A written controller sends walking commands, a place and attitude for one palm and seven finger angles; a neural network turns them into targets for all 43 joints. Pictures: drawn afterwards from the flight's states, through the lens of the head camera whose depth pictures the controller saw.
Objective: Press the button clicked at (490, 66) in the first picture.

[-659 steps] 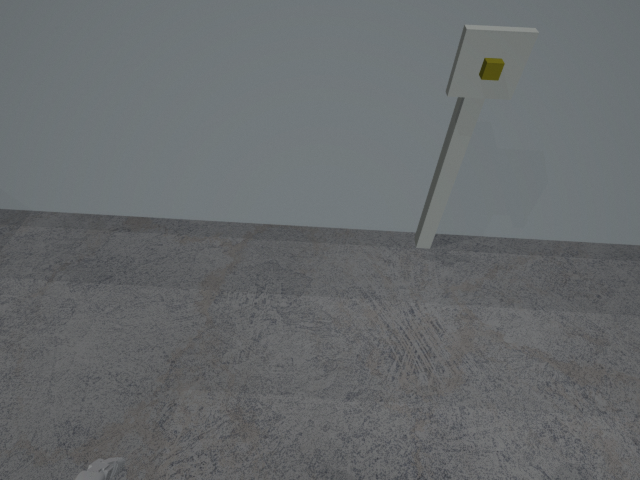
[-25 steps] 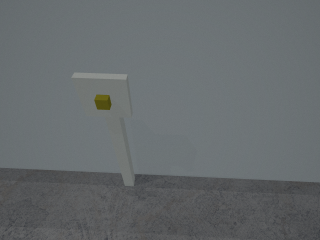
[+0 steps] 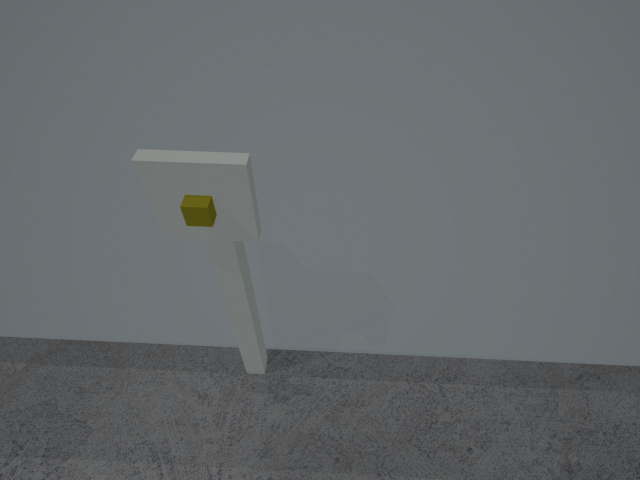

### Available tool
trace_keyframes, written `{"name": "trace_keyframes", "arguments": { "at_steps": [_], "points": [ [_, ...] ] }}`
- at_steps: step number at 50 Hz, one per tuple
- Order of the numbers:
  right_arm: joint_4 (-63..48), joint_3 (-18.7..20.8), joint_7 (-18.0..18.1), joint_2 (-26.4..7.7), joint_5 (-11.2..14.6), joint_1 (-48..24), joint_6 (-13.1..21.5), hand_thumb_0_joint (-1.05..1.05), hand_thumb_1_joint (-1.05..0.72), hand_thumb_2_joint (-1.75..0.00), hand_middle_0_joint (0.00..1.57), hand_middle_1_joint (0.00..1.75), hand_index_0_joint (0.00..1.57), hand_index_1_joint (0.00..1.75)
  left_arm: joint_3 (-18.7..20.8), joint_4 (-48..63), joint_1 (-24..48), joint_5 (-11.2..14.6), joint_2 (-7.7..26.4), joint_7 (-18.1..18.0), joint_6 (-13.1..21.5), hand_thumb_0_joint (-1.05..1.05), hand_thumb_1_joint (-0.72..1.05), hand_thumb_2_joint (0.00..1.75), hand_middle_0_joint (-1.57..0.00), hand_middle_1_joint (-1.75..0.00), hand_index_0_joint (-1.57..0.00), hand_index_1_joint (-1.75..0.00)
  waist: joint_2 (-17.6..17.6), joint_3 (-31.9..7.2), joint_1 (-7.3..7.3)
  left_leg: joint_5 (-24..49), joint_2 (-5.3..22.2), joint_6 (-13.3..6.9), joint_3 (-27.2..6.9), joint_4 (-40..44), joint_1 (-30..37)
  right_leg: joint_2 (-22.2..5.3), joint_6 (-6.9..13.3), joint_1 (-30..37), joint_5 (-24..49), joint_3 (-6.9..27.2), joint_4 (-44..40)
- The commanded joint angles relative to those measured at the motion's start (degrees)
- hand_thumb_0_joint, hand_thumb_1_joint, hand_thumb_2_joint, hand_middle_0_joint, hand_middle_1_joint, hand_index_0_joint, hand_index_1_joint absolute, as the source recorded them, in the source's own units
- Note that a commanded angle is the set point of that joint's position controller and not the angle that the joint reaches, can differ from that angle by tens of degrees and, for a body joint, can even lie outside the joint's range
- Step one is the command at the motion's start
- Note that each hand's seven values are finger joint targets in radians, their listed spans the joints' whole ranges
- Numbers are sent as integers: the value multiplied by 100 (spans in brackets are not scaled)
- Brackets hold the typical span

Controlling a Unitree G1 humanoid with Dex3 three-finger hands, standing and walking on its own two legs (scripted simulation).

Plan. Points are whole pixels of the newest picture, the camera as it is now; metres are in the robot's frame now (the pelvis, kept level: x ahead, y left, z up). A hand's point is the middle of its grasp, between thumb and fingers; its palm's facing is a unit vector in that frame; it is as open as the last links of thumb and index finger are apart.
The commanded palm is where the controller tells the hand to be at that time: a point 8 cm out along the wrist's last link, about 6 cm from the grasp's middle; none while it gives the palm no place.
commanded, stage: look again from close up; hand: left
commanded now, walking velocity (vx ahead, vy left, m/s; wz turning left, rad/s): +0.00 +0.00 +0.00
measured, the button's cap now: (199, 209) +0.52 +0.24 +0.02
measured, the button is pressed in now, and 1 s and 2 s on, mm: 0 0 0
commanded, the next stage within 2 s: raise the hand and make a fist in 0.16 s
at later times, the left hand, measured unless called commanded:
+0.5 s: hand (194, 392) +0.22 +0.17 -0.01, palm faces +0.20 -0.98 -0.03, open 6.6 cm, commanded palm +0.13 +0.22 -0.06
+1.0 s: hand (192, 422) +0.20 +0.18 -0.04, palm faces -0.02 -1.00 -0.03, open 3.4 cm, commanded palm +0.15 +0.24 -0.03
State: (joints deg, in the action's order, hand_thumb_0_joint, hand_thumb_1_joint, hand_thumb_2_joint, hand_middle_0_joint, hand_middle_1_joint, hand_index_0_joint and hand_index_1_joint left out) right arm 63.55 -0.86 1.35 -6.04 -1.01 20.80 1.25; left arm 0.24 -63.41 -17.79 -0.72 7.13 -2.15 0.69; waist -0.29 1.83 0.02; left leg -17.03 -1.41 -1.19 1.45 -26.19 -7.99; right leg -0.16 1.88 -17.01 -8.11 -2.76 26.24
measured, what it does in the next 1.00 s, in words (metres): lowers itself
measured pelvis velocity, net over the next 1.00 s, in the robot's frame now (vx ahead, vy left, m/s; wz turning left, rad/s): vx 0.01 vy -0.01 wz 0.04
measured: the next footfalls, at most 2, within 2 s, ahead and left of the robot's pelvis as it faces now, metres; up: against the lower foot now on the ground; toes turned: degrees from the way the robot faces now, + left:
none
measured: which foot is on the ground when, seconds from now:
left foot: down 0.00-1.00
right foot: down 0.00-1.00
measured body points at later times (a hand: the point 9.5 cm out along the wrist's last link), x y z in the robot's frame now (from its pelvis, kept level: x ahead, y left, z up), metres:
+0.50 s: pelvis +0.02 +0.00 -0.03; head +0.03 -0.01 +0.42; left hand +0.21 +0.23 +0.00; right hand +0.17 -0.26 -0.11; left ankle -0.03 +0.11 -0.74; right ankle +0.07 -0.10 -0.74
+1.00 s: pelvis +0.01 -0.01 -0.09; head +0.09 +0.00 +0.35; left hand +0.19 +0.23 -0.04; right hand +0.21 -0.19 -0.18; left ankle -0.03 +0.11 -0.74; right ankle +0.07 -0.10 -0.74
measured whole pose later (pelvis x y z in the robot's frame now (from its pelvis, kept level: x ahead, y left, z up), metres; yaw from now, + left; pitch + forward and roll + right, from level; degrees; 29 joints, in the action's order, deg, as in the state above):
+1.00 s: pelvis +0.01 -0.01 -0.09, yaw +3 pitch +16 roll -2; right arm 29.3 -2.3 0.5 -8.6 1.6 11.3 8.3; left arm 8.0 7.8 -27.9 15.3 12.4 17.9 20.3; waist 1.2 -7.0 0.8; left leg -36.6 -0.2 -0.2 -2.6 -68.6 -48.3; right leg -0.9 2.9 -55.0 -25.2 -7.4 63.8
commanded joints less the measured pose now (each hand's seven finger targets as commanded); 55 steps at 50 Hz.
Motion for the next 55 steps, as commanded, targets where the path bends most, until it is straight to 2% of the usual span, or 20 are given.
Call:
{"name": "trace_keyframes", "arguments": {
  "at_steps": [1, 12, 13, 14, 15, 16, 17, 18, 20, 21, 23, 26, 27, 29, 32, 35, 36, 41, 48, 55],
  "points": [
    [-99, 92, 72, -531, 34, 466, 76, 0, -90, -90, 20, 30, 20, 30, 34, 150, -249, 19, 474, 1, 147, 0, 90, 90, -20, -30, -20, -30, -18, 281, -36, 316, 639, -117, -558, 765, -865, -591, 143, 743, -24, 786, -469],
    [-39, 90, 107, -593, 46, 245, 86, 0, -90, -90, 20, 30, 20, 30, 14, 90, -219, 18, 512, -8, 137, 0, 90, 90, -20, -30, -20, -30, -23, 216, -19, 799, 692, -85, -470, 774, -583, -619, 134, 981, 737, 705, -359],
    [-415, 162, 59, -827, 96, -530, 153, 0, -90, -90, 20, 30, 20, 30, 82, -184, -941, -27, 801, -249, 199, 0, 90, 90, -20, -30, -20, -30, -100, -108, 342, 1114, 732, 81, -45, -323, -516, -924, 16, 1044, 3382, 848, 42],
    [-2546, 189, 307, -1910, 324, -524, 1020, 0, -90, -90, 20, 30, 20, 30, 369, 8894, 3845, 1275, 1899, -199, 1456, 0, 90, 90, -23, -33, -23, -33, 1233, -2879, -504, 1378, 98, 22, -288, 476, 355, -398, -21, 1617, 1438, 682, 211],
    [-2320, 135, 501, -1327, 274, -1120, 1497, 0, -90, -90, 20, 30, 20, 30, 430, 7463, 1453, 760, 1385, -532, 1047, 0, 90, 90, -25, -36, -25, -36, 1654, -2403, -2, 1664, 159, 46, -69, 507, 138, -70, 187, 1384, 255, 463, 331],
    [-2264, 235, 489, -1085, 367, -1052, 1634, 0, -90, -90, 20, 30, 20, 30, -217, 6117, -166, 892, 117, -711, 245, 0, 90, 90, -28, -39, -28, -39, 1074, -1058, -173, 1055, 259, 230, -262, 568, -743, -51, 80, 608, -393, 113, 283],
    [-2179, 164, 463, -1214, 435, -891, 1702, 0, -90, -90, 20, 30, 20, 30, -539, 6178, -117, 1064, -320, -604, 226, 0, 90, 90, -31, -42, -31, -42, 179, -266, -215, 526, 200, 154, -350, 412, -1048, -58, -44, 161, -559, -33, 169],
    [-2508, 250, 430, -1468, 369, -1072, 1850, 0, -90, -90, 20, 30, 20, 30, -344, 6545, 223, 1117, 37, -546, 527, 0, 90, 90, -34, -45, -34, -45, -364, 215, -333, 85, 148, 27, -534, 151, -1377, -86, -93, -283, -965, 24, 101],
    [-2779, 419, 300, -1530, 173, -938, 1972, 0, -90, -90, 20, 30, 20, 30, -24, 6014, -502, 1041, 86, -256, 1142, 0, 90, 90, -39, -51, -39, -51, -1377, -3, -288, -221, 66, -4, -453, -507, -1969, -116, -143, -855, -1699, -74, 338],
    [-3040, 479, 175, -1494, 166, -1035, 2028, 0, -90, -90, 20, 30, 20, 30, 73, 5802, -1303, 1111, 6, 5, 1500, 0, 90, 90, -42, -54, -42, -54, -998, -239, -2, -180, 2, 68, -323, -797, -2207, -162, -90, -857, -1804, -14, 604],
    [-3423, 557, -51, -1420, 131, -1218, 2011, 0, -90, -90, 20, 30, 20, 30, 152, 5782, -2263, 1299, -214, 619, 2383, 0, 90, 90, -47, -60, -47, -60, -1354, -696, 222, -26, -27, 175, -157, -1447, -2825, -122, -64, -965, -1515, -59, 1302],
    [-3857, 721, -392, -1509, 83, -1493, 1769, 0, -90, -90, 20, 30, 20, 30, 726, 5943, -2576, 1389, 381, 1622, 3736, 0, 90, 90, -56, -69, -56, -69, -502, -909, 238, -101, -140, 305, -28, -2323, -3503, -203, 57, -1178, -954, 278, 2023],
    [-4108, 749, -410, -1507, 113, -1646, 1658, 0, -90, -90, 20, 30, 20, 30, 959, 5941, -2786, 1332, 570, 1739, 3795, 0, 90, 90, -58, -72, -58, -72, -341, -1057, 355, -69, -191, 237, 39, -2475, -3725, -199, 95, -1173, -855, 324, 2188],
    [-4463, 728, -338, -1468, 183, -1778, 1394, 0, -90, -90, 20, 30, 20, 30, 957, 6390, -2593, 1337, 595, 1773, 3488, 0, 90, 90, -64, -78, -64, -78, -471, -1318, 402, -131, -231, 134, 111, -2649, -4106, -215, 71, -1219, -822, 494, 2359],
    [-4800, 677, -210, -1354, 188, -1641, 1158, 0, -90, -90, 20, 30, 20, 30, 974, 7673, -1830, 1386, 730, 1469, 3220, 0, 90, 90, -72, -87, -72, -87, 161, -1948, 340, 8, -168, 95, 36, -2897, -4113, -169, 53, -1362, -698, 647, 2653],
    [-4735, 648, -142, -1236, 144, -1191, 1068, 0, -90, -90, 20, 30, 20, 30, 965, 8461, -1356, 1294, 737, 1155, 3448, 0, 90, 90, -81, -96, -81, -96, 432, -2269, 57, 402, -7, 63, -177, -3222, -3959, -107, 30, -1616, 10, 556, 2943],
    [-4701, 593, -122, -1295, 112, -1107, 1064, 0, -90, -90, 20, 30, 20, 30, 851, 8882, -892, 1276, 824, 1177, 3584, 0, 90, 90, -83, -99, -83, -99, 349, -2311, -146, 424, 39, 28, -260, -3354, -3944, -58, 17, -1820, 37, 519, 3057],
    [-4447, 454, -29, -1420, 154, -1075, 1206, 0, -90, -90, 20, 30, 20, 30, 498, 8562, -820, 1444, 792, 1844, 3466, 0, 90, 90, -97, -114, -97, -114, 400, -2229, -413, 304, 135, -37, -381, -3628, -4072, -41, -3, -2151, -437, 393, 3014],
    [-4623, 443, 66, -1265, 351, -1261, 1081, 0, -90, -90, 20, 30, 20, 30, 1458, 8240, -1689, 1824, 1220, 2008, 2110, 0, 90, 90, -116, -135, -116, -135, -113, -2752, 107, 236, 35, 11, -382, -3068, -4312, -146, -104, -966, -744, 412, 2625],
    [-4530, 413, 76, -1266, 281, -1088, 1153, 0, -90, -90, 20, 30, 20, 30, 1278, 8220, -1529, 1721, 1010, 1489, 2458, 0, 90, 90, -130, -150, -130, -150, -104, -2008, -17, -30, 64, 30, -403, -2739, -4165, -80, -76, -1514, -1268, 143, 2510]
  ]
}}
